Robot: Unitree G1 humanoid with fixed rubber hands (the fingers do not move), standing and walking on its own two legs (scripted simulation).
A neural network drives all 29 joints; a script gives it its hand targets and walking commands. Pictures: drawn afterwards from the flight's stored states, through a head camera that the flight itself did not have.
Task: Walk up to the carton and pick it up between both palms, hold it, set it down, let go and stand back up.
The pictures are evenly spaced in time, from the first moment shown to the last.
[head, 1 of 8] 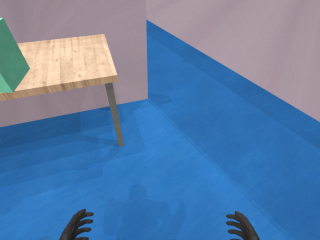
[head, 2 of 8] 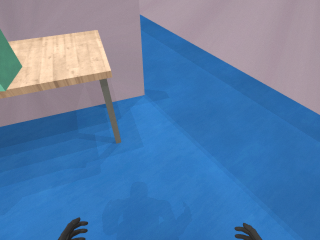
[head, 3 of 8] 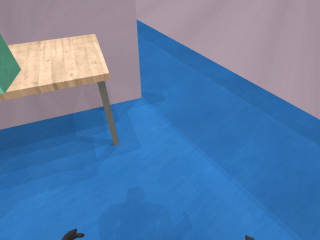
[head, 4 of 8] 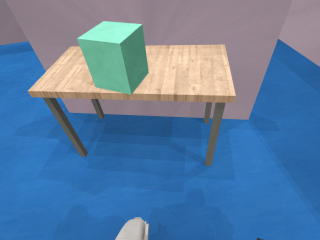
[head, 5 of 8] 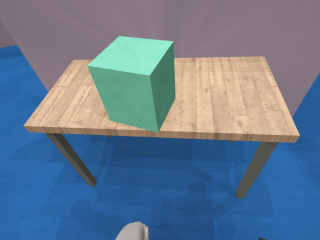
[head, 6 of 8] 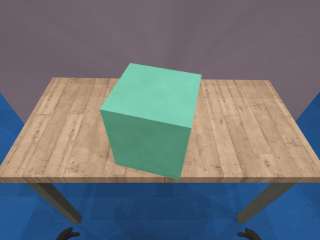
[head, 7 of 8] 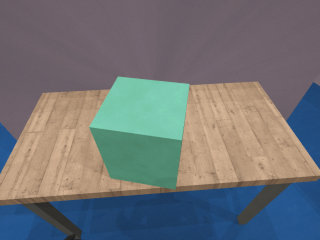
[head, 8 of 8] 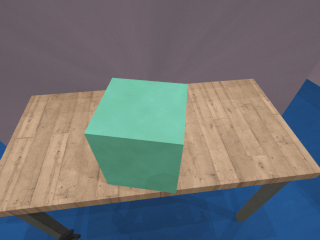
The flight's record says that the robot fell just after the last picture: no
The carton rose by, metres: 0.00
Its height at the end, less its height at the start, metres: +0.00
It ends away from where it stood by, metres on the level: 0.00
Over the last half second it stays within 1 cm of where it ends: yes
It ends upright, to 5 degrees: yes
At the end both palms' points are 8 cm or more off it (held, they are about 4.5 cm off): yes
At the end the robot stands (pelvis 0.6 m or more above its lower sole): yes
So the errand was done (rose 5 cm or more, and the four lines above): no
